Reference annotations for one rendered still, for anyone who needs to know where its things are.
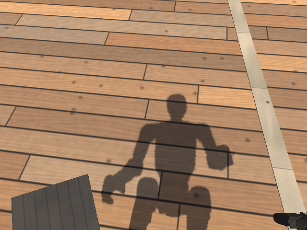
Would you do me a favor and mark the right robot hand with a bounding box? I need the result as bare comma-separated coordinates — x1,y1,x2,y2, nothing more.
273,212,307,230

